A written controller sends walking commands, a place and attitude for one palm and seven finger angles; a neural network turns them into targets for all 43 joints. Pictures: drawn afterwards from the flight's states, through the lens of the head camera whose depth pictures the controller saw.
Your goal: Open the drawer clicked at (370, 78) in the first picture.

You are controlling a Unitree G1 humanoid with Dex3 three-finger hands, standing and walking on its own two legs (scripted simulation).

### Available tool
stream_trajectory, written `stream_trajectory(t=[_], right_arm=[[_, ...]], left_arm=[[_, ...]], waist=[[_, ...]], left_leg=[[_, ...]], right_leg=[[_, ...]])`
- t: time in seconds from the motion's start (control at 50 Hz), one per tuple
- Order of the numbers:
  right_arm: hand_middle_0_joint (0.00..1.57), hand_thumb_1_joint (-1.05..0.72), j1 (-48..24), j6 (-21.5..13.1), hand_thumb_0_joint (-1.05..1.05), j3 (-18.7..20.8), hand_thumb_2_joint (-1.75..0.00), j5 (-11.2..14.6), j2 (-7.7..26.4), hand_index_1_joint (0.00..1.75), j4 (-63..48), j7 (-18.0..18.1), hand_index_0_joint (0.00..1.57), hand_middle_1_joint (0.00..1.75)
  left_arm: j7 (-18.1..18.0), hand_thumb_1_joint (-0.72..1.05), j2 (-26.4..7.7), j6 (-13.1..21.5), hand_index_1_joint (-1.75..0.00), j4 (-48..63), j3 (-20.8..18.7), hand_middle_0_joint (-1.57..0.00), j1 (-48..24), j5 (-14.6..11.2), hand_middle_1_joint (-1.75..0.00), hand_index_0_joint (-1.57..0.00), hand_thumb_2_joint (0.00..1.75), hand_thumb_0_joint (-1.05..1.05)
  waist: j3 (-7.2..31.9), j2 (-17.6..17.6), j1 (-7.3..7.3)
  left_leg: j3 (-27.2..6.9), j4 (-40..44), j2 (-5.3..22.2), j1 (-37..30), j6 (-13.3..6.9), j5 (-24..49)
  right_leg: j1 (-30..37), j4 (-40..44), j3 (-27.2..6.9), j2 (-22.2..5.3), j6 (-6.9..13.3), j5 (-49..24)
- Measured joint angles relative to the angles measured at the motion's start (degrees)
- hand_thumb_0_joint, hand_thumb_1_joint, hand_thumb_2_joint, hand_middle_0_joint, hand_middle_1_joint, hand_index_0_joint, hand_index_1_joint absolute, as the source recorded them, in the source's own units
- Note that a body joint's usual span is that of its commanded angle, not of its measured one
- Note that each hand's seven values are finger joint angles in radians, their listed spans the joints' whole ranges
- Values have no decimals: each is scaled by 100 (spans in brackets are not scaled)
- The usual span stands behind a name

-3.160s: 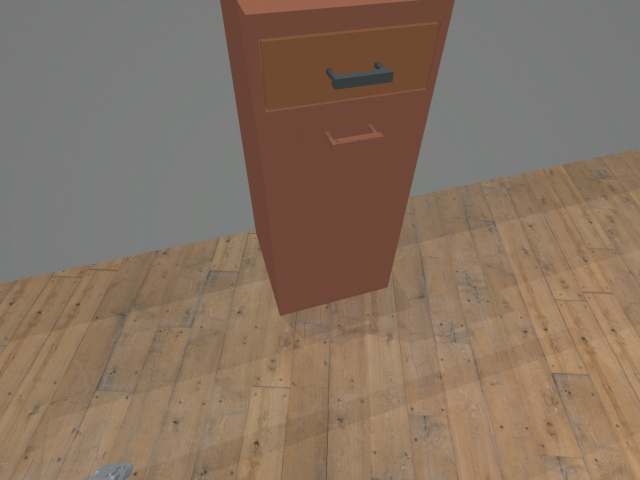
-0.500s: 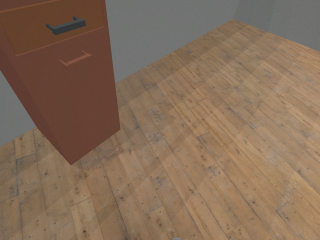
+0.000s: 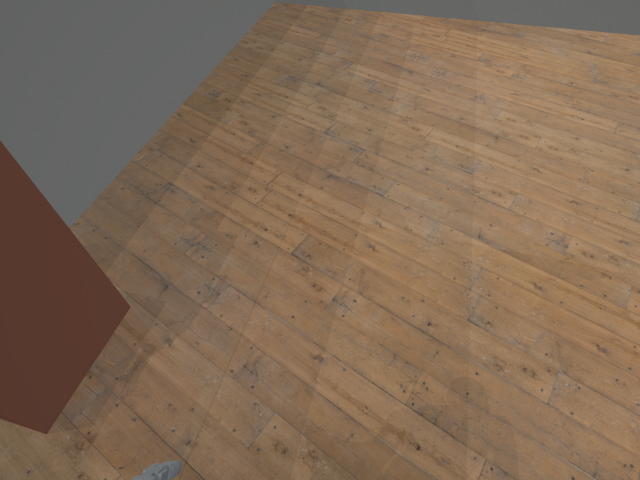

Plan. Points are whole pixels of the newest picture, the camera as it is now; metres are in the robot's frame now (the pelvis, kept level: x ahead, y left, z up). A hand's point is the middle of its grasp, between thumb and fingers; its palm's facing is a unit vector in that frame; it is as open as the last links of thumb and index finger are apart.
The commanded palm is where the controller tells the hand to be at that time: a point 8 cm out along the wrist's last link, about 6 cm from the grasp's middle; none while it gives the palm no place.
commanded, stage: walk to a spot facing it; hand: left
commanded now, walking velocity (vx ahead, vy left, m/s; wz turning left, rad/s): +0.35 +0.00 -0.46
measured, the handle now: out of the picture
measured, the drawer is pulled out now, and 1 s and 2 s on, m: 0.00 0.00 0.00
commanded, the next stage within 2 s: turn to face it in 1.20 s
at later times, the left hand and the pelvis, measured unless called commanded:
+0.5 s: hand (185, 476) +0.17 +0.21 -0.20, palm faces -0.10 -0.98 -0.14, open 7.4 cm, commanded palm none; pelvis +0.21 +0.03 -0.02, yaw -13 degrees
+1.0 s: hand (268, 257) +0.55 +0.11 -0.16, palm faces -0.46 -0.88 -0.12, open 7.4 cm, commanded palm none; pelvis +0.39 +0.01 +0.01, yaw -27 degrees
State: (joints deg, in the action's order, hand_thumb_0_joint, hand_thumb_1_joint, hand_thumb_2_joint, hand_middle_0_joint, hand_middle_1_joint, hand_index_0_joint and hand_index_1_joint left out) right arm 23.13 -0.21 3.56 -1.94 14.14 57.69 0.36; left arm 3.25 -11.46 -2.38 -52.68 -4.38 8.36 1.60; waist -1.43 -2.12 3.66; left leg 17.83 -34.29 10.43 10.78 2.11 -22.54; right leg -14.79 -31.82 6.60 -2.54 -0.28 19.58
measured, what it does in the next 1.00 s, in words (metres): walks ahead, turning right: left foot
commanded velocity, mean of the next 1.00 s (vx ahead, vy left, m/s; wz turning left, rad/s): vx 0.35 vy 0.00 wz -0.43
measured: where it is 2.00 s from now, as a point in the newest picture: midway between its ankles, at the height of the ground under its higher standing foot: (377, 339)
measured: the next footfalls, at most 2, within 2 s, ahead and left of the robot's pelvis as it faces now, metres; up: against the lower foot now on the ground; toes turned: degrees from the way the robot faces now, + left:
left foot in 0.44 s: +0.35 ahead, +0.09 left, +0.00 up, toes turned -3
right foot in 1.16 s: +0.52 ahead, -0.18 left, +0.00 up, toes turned -41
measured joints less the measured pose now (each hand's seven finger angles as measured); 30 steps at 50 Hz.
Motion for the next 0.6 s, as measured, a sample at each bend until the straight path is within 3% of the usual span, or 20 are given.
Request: stream_trajectory(t=[0.02, 0.06, 0.1, 0.14, 0.22, 0.28, 0.4, 0.44, 0.48, 0.52, 0.56, 0.6], right_arm=[[20, -90, 26, 59, 1, 5, -90, 13, 46, 30, 65, -18, 21, 30], [20, -90, 3, 201, 1, -3, -90, 5, 90, 30, 180, -53, 20, 30], [20, -91, -110, 235, 1, 7, -90, -5, 87, 30, 214, -87, 20, 30], [20, -91, -329, 198, 1, 22, -90, -24, 68, 30, 125, -114, 20, 30], [20, -91, -859, 68, 1, 35, -90, -15, -25, 30, -201, -160, 20, 30], [20, -91, -1225, 22, 1, 13, -90, 8, -112, 30, -377, -202, 20, 30], [20, -91, -1729, -106, 1, -90, -90, 50, -310, 30, -573, -250, 20, 30], [20, -90, -1761, -255, 1, -144, -90, 24, -367, 30, -632, -211, 20, 30], [20, -90, -1772, -362, 1, -183, -90, -6, -449, 30, -633, -147, 20, 30], [20, -90, -1665, -365, 0, -221, -90, 2, -520, 30, -550, -92, 21, 30], [20, -90, -1454, -366, 0, -220, -90, 13, -585, 30, -428, -36, 21, 30], [20, -91, -1191, -386, 0, -193, -90, 31, -629, 30, -277, 17, 21, 30]], left_arm=[[-40, 91, 27, 104, -30, 5, 24, -20, -50, -10, -30, -20, 90, 0], [-141, 91, 78, 264, -30, 19, 71, -20, 8, -66, -30, -20, 90, 0], [-222, 91, 107, 372, -30, -20, 87, -20, 217, -91, -30, -20, 90, 0], [-267, 91, 125, 434, -30, -127, 115, -20, 470, -88, -30, -20, 90, 0], [-286, 91, 193, 486, -30, -435, 180, -20, 900, -59, -30, -20, 90, 0], [-307, 91, 252, 505, -30, -622, 209, -20, 1165, -46, -30, -20, 90, 0], [-370, 90, 229, 484, -30, -899, 180, -20, 1578, -24, -30, -21, 90, 0], [-371, 90, 189, 455, -30, -1001, 131, -20, 1714, -55, -30, -21, 90, 0], [-350, 90, 120, 349, -30, -1087, 68, -20, 1607, -105, -30, -21, 90, 0], [-332, 91, 55, 291, -30, -1091, 24, -20, 1473, -106, -30, -20, 90, 1], [-282, 91, -10, 263, -30, -1025, -28, -20, 1295, -63, -30, -20, 90, 1], [-250, 91, -52, 230, -30, -871, -70, -20, 1100, -23, -30, -20, 90, 1]], waist=[[-21, -76, -9], [8, -100, -56], [84, -30, -154], [117, 30, -201], [52, 72, -215], [-36, 86, -313], [-201, 269, -603], [-205, 362, -607], [-306, 485, -598], [-318, 541, -615], [-265, 556, -583], [-193, 529, -561]], left_leg=[[-249, -613, 62, 211, 34, -354], [-834, -1971, -79, 742, 45, -563], [-1069, -2802, -193, 1183, 74, -281], [-1173, -3036, -216, 1565, 144, 82], [-1303, -2746, -195, 2204, 250, 663], [-1336, -2327, -209, 2498, 238, 1026], [-1205, -744, -495, 2118, 1, 1176], [-1138, -238, -637, 1675, -167, 1244], [-981, -674, -649, 1646, -488, 962], [-781, -632, -622, 1331, -631, 768], [-633, -260, -651, 940, -649, 799], [-532, 151, -698, 601, -659, 856]], right_leg=[[-3, -104, 24, 80, 87, -96], [123, -195, 0, 161, 168, 73], [394, 48, -139, 216, 192, 129], [681, 404, -304, 260, 168, 30], [1170, 958, -541, 326, 181, -70], [1466, 1182, -677, 366, 134, -7], [1919, 1118, -926, 304, -74, 506], [1756, 333, -1014, 253, -84, 927], [1022, -1658, -1087, 261, 59, 1093], [232, -3310, -1027, 271, 149, 721], [-440, -4069, -795, 140, 155, 161], [-987, -4238, -630, 13, 120, -231]])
